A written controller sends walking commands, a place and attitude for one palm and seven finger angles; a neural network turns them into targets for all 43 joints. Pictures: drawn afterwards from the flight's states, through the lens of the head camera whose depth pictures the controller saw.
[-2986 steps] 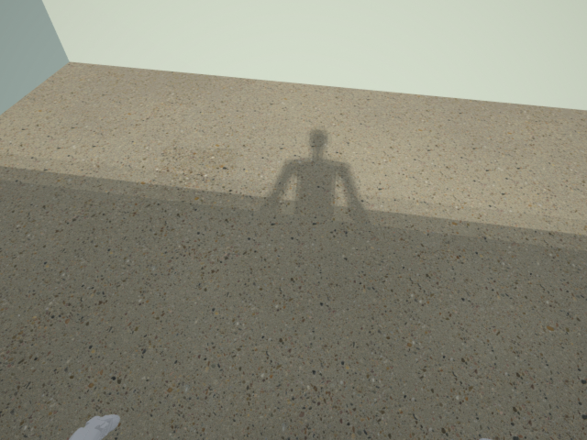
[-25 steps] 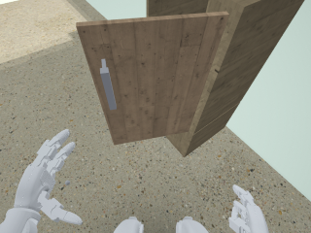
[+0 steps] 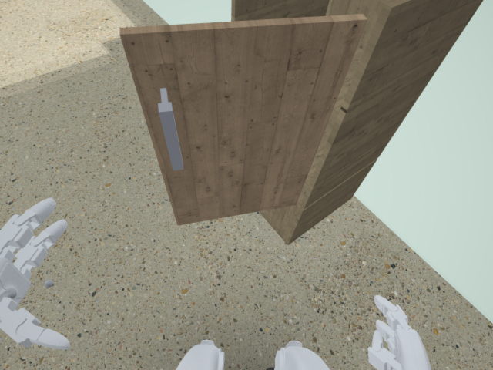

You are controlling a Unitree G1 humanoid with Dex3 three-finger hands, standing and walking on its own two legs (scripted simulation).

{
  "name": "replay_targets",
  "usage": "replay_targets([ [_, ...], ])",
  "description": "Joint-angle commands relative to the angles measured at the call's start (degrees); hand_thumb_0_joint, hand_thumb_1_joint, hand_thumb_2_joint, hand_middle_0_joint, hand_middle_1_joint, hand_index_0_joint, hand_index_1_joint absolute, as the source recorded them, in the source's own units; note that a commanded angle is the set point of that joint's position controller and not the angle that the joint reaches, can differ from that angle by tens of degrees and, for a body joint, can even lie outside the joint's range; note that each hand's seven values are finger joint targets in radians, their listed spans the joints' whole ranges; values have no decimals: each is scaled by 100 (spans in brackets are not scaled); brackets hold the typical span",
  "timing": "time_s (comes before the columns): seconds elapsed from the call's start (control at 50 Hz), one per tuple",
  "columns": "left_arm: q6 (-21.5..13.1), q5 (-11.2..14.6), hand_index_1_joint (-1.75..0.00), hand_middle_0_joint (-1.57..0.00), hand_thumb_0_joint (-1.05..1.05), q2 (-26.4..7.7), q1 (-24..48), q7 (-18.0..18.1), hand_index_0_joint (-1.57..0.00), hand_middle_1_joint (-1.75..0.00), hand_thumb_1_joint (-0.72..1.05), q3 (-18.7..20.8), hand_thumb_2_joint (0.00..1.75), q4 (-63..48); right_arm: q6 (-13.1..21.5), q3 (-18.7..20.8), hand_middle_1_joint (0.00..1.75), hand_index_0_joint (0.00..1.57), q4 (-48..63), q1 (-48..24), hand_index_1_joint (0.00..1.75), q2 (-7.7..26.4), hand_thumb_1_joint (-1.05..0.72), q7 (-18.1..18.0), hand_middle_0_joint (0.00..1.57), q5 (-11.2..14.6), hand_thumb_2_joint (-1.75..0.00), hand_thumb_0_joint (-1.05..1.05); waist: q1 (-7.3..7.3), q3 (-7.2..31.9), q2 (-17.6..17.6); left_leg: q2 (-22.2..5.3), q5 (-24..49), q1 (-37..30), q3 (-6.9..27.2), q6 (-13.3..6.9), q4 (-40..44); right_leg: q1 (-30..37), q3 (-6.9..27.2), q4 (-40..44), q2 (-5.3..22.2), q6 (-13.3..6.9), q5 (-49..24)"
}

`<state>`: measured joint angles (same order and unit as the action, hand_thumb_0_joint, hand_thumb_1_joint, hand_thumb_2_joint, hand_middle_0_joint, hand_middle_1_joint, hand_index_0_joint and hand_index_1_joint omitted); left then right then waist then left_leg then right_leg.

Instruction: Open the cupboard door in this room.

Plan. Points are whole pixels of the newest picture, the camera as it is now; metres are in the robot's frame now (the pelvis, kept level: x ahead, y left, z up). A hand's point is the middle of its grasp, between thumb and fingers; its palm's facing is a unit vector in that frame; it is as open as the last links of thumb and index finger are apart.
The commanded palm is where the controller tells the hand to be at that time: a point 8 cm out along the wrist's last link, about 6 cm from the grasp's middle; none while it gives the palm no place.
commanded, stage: slide the hand sideways off the handle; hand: left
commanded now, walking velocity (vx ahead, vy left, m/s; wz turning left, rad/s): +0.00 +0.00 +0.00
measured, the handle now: (171, 131) +0.50 +0.18 +0.06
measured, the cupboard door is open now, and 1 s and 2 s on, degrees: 66 66 66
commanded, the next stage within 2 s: draw the hand back to the body in 0.40 s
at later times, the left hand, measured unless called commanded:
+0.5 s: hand out of the picture +0.20 +0.34 +0.05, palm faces +0.01 -1.00 -0.10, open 16.3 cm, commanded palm +0.17 +0.38 +0.06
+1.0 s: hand out of the picture +0.19 +0.30 +0.12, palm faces +0.01 -0.99 -0.12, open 16.3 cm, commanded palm +0.16 +0.36 +0.14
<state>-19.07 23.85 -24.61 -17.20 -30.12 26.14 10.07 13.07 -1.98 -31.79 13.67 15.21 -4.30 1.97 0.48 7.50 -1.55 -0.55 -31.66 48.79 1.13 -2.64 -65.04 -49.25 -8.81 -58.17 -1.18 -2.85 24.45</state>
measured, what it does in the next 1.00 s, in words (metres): stands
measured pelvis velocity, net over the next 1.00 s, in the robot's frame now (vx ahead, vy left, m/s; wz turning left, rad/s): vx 0.01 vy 0.03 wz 0.02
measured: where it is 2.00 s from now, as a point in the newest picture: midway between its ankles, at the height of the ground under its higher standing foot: outside the picture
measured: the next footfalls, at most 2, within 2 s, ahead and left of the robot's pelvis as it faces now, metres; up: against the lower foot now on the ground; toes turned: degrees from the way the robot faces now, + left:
none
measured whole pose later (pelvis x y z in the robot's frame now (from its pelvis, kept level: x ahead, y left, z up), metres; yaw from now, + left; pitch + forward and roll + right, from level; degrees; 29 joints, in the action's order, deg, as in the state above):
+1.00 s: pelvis +0.01 +0.03 +0.03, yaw +1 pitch +10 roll -5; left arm -9.0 23.8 -24.0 -28.2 -26.9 24.6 -7.3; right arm 17.4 -3.5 -31.9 15.4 15.0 -4.5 3.0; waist -1.4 8.4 -3.3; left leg 0.9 -29.7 36.5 0.8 -4.3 -56.7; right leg -36.3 -7.9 -48.9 -0.5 -0.4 22.0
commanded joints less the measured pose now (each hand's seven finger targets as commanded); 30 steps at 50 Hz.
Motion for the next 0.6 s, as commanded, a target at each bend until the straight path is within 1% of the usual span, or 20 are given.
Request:
replay_targets([
  [0.0, -346, 288, -30, -15, 0, -1320, -31, -119, -15, -30, -50, 890, 30, -813, 366, 353, 30, 20, 775, -195, 30, 872, -90, -32, 20, 18, -90, 0, -125, 1240, -476, 92, 1895, -379, 284, 209, 1047, 1303, 600, 691, -117, 71, -733],
  [0.04, -370, 308, -30, -15, 0, -1329, 16, -204, -15, -30, -50, 882, 30, -811, 411, 358, 30, 20, 777, -191, 30, 906, -90, -24, 20, 21, -90, 0, -88, 1225, -468, 89, 1846, -405, 303, 197, 1048, 1215, 580, 693, -123, 71, -665],
  [0.06, -371, 338, -30, -15, 0, -1442, 133, -264, -15, -30, -50, 960, 30, -740, 431, 363, 30, 20, 753, -176, 30, 929, -90, -33, 20, 9, -90, 0, -76, 1199, -498, 83, 1908, -369, 311, 200, 981, 1176, 603, 654, -144, 44, -719],
  [0.08, -404, 348, -30, -15, 0, -1579, 149, -318, -15, -30, -50, 1093, 30, -725, 448, 370, 30, 20, 735, -151, 30, 951, -90, -41, 20, 14, -90, 0, -95, 1271, -471, 71, 1996, -405, 326, 222, 982, 1174, 582, 618, -141, 49, -785],
  [0.1, -406, 369, -30, -15, 0, -1522, 41, -384, -15, -30, -50, 1069, 30, -690, 468, 375, 30, 20, 746, -145, 30, 945, -90, -37, 20, 13, -90, 0, -88, 1283, -468, 77, 1982, -405, 311, 215, 968, 1165, 598, 628, -140, 58, -770],
  [0.12, -436, 382, -30, -15, 0, -1652, 138, -435, -15, -30, -50, 1162, 30, -696, 494, 376, 30, 20, 721, -147, 30, 973, -90, -42, 20, 12, -90, 0, -97, 1346, -489, 75, 1983, -398, 323, 216, 947, 1175, 610, 614, -137, 55, -753],
  [0.2, -516, 488, -30, -15, 0, -1848, 90, -650, -15, -30, -50, 1356, 30, -664, 577, 376, 30, 20, 685, -134, 30, 1004, -90, -43, 20, 5, -90, 0, -135, 1367, -611, 61, 2132, -502, 359, 267, 952, 1116, 566, 557, -172, 21, -798],
  [0.24, -503, 512, -30, -15, 0, -1802, 11, -726, -15, -30, -50, 1333, 30, -747, 626, 392, 30, 20, 691, -130, 30, 1019, -90, -34, 20, 16, -90, 0, -157, 1490, -731, 55, 2324, -679, 379, 293, 977, 1048, 506, 509, -189, 27, -913],
  [0.26, -468, 530, -30, -15, 0, -1875, 121, -762, -15, -30, -50, 1357, 30, -707, 639, 380, 30, 20, 656, -118, 30, 1044, -90, -27, 20, -5, -90, 0, -143, 1418, -891, 56, 2382, -666, 392, 314, 945, 979, 500, 480, -213, -3, -922],
  [0.32, -426, 602, -30, -15, 0, -1980, 17, -843, -15, -30, -50, 1559, 30, -486, 659, 391, 30, 20, 648, -131, 30, 1051, -90, -36, 20, 14, -90, 0, -158, 1271, -674, 46, 2130, -572, 427, 333, 1000, 900, 451, 514, -213, 14, -656],
  [0.34, -409, 603, -30, -15, 0, -2034, 30, -869, -15, -30, -50, 1595, 30, -453, 669, 393, 30, 20, 648, -132, 30, 1071, -90, -41, 20, 20, -90, 0, -164, 1283, -715, 43, 2092, -568, 429, 331, 999, 874, 460, 514, -215, 15, -614],
  [0.36, -406, 612, -30, -15, 0, -1990, 122, -902, -15, -30, -50, 1486, 30, -553, 695, 372, 30, 20, 658, -130, 30, 1089, -90, -32, 20, 4, -90, 0, -182, 1292, -953, 44, 2254, -663, 462, 369, 1002, 837, 430, 446, -227, -24, -689],
  [0.38, -390, 632, -30, -15, 0, -1873, 111, -919, -15, -30, -50, 1395, 30, -674, 714, 373, 30, 20, 683, -140, 30, 1072, -90, -19, 20, 7, -90, 0, -174, 1389, -974, 48, 2264, -756, 445, 376, 1020, 817, 416, 454, -214, -1, -695],
  [0.42, -344, 642, -30, -15, 0, -1680, 38, -910, -15, -30, -50, 1221, 30, -676, 755, 378, 30, 20, 690, -141, 30, 1090, -90, -6, 20, 14, -90, 0, -153, 1357, -866, 37, 2250, -826, 498, 395, 1060, 753, 377, 465, -228, 12, -647],
  [0.44, -317, 611, -30, -15, 0, -1625, 138, -890, -15, -30, -50, 1124, 30, -656, 766, 381, 30, 20, 677, -126, 30, 1120, -90, -5, 20, 30, -90, 0, -97, 1315, -759, 21, 2103, -805, 532, 389, 1067, 654, 359, 455, -237, 31, -547],
  [0.46, -316, 597, -30, -15, 0, -1620, 297, -866, -15, -30, -50, 1063, 30, -706, 786, 380, 30, 20, 672, -114, 30, 1132, -90, -2, 20, 17, -90, 0, -81, 1286, -776, 14, 2088, -800, 577, 410, 1051, 574, 359, 404, -258, 13, -515],
  [0.5, -295, 566, -30, -15, 0, -1553, 147, -784, -15, -30, -50, 965, 30, -1077, 821, 386, 30, 20, 721, -127, 30, 1115, -90, 22, 20, 25, -90, 0, -144, 1383, -952, 15, 2085, -1009, 633, 481, 1202, 584, 332, 414, -230, 18, -476],
  [0.52, -258, 550, -30, -15, 0, -1588, 28, -710, -15, -30, -50, 982, 30, -1359, 831, 395, 30, 20, 774, -117, 30, 1108, -90, 35, 20, 33, -90, 0, -191, 1522, -946, 13, 2121, -1153, 675, 506, 1300, 676, 329, 452, -232, 24, -496],
  [0.54, -202, 509, -30, -15, 0, -1701, -115, -608, -15, -30, -50, 1061, 30, -1561, 830, 396, 30, 20, 790, -115, 30, 1118, -90, 38, 20, 44, -90, 0, -259, 1550, -1063, -8, 2282, -1302, 725, 556, 1403, 746, 327, 465, -221, 22, -556],
  [0.58, -108, 410, -30, -15, 0, -1718, -275, -387, -15, -30, -50, 1015, 30, -2156, 820, 392, 30, 20, 844, -114, 30, 1083, -90, 69, 20, 41, -90, 0, -301, 1641, -1233, -61, 2523, -1578, 872, 668, 1566, 764, 284, 444, -221, 30, -599],
])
